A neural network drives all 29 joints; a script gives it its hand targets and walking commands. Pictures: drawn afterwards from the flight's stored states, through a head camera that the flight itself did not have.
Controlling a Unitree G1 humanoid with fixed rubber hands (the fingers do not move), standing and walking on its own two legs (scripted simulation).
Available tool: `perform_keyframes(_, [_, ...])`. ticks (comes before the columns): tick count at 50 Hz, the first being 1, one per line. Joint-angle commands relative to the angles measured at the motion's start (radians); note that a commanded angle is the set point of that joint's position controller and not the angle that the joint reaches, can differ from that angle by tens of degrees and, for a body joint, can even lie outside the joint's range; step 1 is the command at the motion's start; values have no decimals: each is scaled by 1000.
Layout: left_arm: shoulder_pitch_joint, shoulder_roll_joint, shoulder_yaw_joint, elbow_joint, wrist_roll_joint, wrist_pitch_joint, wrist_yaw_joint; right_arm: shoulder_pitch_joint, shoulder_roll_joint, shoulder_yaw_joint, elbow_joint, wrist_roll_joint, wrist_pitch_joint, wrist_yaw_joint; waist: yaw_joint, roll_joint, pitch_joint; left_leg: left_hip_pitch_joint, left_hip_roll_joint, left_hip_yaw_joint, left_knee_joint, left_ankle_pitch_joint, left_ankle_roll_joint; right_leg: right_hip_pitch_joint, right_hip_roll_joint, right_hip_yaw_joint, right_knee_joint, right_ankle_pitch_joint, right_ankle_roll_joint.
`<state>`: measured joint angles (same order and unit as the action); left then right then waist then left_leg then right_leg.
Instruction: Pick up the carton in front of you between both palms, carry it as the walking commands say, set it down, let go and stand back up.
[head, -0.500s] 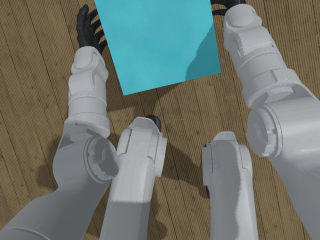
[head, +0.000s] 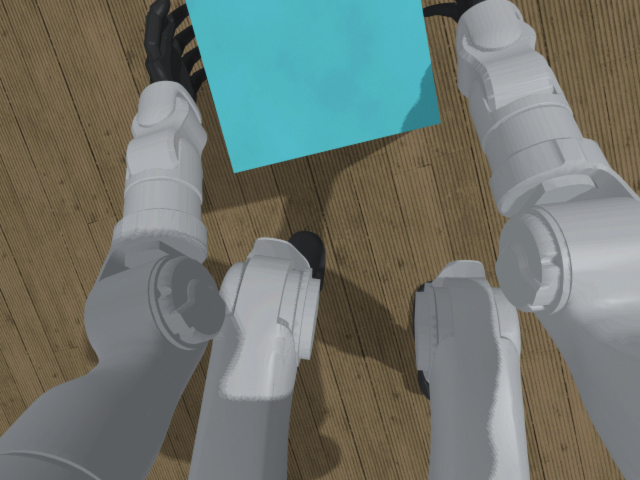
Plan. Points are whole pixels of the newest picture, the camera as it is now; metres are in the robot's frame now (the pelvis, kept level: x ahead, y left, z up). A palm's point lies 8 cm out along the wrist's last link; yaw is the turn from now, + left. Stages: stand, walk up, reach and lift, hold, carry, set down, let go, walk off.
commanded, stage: set down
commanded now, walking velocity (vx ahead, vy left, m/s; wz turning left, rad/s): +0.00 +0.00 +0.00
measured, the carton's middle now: (325, 65) +0.51 +0.09 -0.26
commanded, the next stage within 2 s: let go in 1.56 s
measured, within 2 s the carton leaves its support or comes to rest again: neither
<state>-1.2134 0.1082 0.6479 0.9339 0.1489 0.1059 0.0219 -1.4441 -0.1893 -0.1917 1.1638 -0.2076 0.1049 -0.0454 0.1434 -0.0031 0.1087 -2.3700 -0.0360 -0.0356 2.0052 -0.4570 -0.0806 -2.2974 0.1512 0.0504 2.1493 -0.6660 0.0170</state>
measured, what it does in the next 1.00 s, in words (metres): rises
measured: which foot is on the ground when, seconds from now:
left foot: down 0.00-1.00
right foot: down 0.00-1.00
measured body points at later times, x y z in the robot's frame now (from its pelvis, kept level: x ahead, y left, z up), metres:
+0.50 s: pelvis -0.01 +0.01 -0.01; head +0.36 -0.02 +0.24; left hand +0.43 +0.28 -0.20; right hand +0.54 -0.10 -0.22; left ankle +0.14 +0.13 -0.36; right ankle +0.07 -0.10 -0.36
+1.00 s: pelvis -0.01 +0.02 +0.07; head +0.31 +0.03 +0.38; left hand +0.44 +0.27 -0.06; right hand +0.57 -0.09 -0.06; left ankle +0.13 +0.13 -0.36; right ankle +0.07 -0.10 -0.36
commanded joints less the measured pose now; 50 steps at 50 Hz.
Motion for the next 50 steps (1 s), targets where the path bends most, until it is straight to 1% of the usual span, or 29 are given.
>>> perform_keyframes(1, [-289,-513,-236,67,-21,11,-153,-149,563,154,49,14,5,151,-2,-173,-723,486,-60,88,-38,275,30,230,-31,-10,-253,343,-37])
perform_keyframes(5, [-261,-489,-231,84,-31,0,-150,-124,541,167,52,13,-1,147,1,-180,-715,464,-56,90,-27,278,26,254,-40,0,-242,375,-35])
perform_keyframes(7, [-245,-470,-222,83,-32,-11,-143,-125,520,178,42,16,-9,141,12,-182,-722,471,-52,93,-21,290,20,271,-44,6,-235,398,-30])
perform_keyframes(9, [-220,-444,-210,94,-36,-24,-133,-129,480,191,38,22,-18,129,22,-185,-738,476,-45,99,-12,306,11,303,-52,15,-227,434,-23])
perform_keyframes(10, [-197,-417,-196,105,-37,-32,-125,-131,435,194,30,25,-24,120,23,-184,-745,483,-39,102,-7,316,6,323,-57,20,-225,457,-18])
perform_keyframes(11, [-157,-358,-170,119,-40,-42,-110,-127,364,191,33,30,-28,104,31,-184,-753,488,-34,107,-5,325,1,343,-62,23,-223,471,-13])
perform_keyframes(13, [-29,-163,-110,154,-51,-73,-59,-100,148,185,20,55,-38,55,46,-182,-762,505,-18,115,-4,330,-9,389,-73,25,-223,459,0])
perform_keyframes(14, [12,-38,-101,150,-72,-95,-23,-84,18,187,14,77,-45,24,51,-173,-772,512,-9,117,-8,334,-14,406,-78,30,-223,452,2])
perform_keyframes(15, [53,117,-81,145,-98,-128,27,-73,-140,175,-4,102,-60,-15,59,-161,-775,518,2,117,-16,344,-19,410,-85,37,-224,438,3])
perform_keyframes(16, [39,171,-108,135,-133,-155,55,-114,-177,191,-30,145,-69,-33,72,-151,-795,522,9,110,-17,373,-13,410,-93,45,-217,442,2])
perform_keyframes(17, [7,200,-138,132,-174,-174,68,-152,-193,214,-53,184,-77,-40,76,-158,-811,521,17,105,-13,396,-5,409,-101,51,-209,447,1])
perform_keyframes(19, [-67,217,-199,106,-256,-194,71,-209,-195,267,-113,243,-88,-40,77,-190,-842,507,29,101,-1,422,7,435,-116,61,-196,457,-4])
perform_keyframes(21, [-119,202,-261,86,-329,-201,64,-263,-179,311,-174,290,-88,-33,69,-223,-874,499,37,99,3,418,16,476,-123,61,-188,446,-7])
perform_keyframes(24, [-150,207,-320,50,-405,-194,59,-297,-199,329,-231,327,-74,-27,66,-227,-928,539,46,101,-2,380,20,535,-134,46,-184,373,-12])
perform_keyframes(28, [-131,237,-340,3,-446,-167,77,-292,-260,310,-233,331,-43,-28,72,-212,-1003,644,47,111,-37,304,19,587,-143,8,-199,241,-13])
perform_keyframes(31, [-94,242,-349,-59,-445,-136,107,-283,-288,288,-249,327,-19,-30,72,-206,-1106,779,33,117,-78,275,24,612,-134,-35,-222,167,-12])
perform_keyframes(34, [-54,258,-345,-177,-409,-99,143,-273,-312,255,-297,330,7,-32,88,-182,-1233,922,14,129,-126,268,27,647,-111,-70,-244,124,-20])
perform_keyframes(35, [-41,259,-340,-207,-392,-85,153,-261,-320,241,-298,329,17,-31,94,-168,-1236,945,8,133,-146,256,27,638,-103,-77,-256,106,-24])
perform_keyframes(37, [-20,238,-336,-240,-361,-58,166,-226,-325,212,-271,322,33,-23,96,-135,-1172,952,3,134,-188,225,26,582,-92,-84,-283,74,-31])
perform_keyframes(40, [1,171,-341,-259,-326,-40,165,-166,-315,174,-197,303,32,0,81,-86,-1047,929,0,120,-235,215,18,479,-83,-80,-321,63,-38])
perform_keyframes(44, [35,105,-351,-282,-303,-35,148,-104,-310,132,-143,273,11,24,54,-52,-1012,951,-7,108,-283,264,8,419,-73,-78,-374,104,-43])
perform_keyframes(47, [73,87,-344,-299,-294,-29,138,-75,-310,114,-148,252,3,33,51,-57,-1040,978,-14,108,-322,289,5,437,-67,-81,-419,128,-43])
perform_keyframes(50, [120,93,-328,-324,-287,-22,133,-64,-303,114,-194,239,4,38,63,-90,-1100,1002,-22,116,-367,312,6,513,-62,-82,-469,156,-40])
